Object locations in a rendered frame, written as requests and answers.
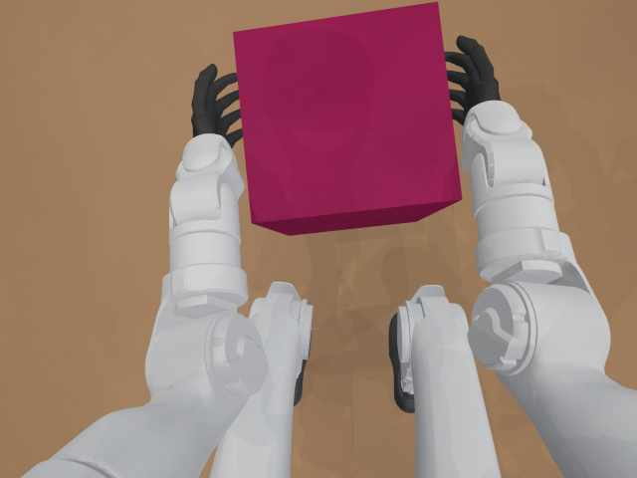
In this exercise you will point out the robot left hand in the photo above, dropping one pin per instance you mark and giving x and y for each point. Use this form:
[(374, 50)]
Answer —
[(207, 111)]

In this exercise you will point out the carton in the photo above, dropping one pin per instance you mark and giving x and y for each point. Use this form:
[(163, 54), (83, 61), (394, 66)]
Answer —
[(347, 121)]

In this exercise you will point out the left robot forearm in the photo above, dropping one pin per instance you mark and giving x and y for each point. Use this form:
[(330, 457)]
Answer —
[(205, 275)]

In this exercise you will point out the robot left foot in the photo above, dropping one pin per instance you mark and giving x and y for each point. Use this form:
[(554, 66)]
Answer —
[(299, 382)]

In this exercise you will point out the left robot upper arm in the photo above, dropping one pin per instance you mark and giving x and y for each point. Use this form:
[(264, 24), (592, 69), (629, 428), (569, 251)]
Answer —
[(200, 374)]

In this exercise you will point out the robot right hand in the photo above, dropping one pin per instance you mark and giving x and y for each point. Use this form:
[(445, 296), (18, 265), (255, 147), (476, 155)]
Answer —
[(478, 81)]

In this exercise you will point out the right robot upper arm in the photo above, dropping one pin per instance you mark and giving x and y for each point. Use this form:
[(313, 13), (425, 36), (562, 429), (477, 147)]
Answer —
[(548, 345)]

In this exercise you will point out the right robot forearm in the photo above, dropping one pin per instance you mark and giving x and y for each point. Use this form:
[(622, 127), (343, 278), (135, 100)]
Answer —
[(519, 238)]

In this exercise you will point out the robot left thigh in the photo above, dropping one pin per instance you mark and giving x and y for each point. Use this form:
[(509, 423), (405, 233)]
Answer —
[(258, 443)]

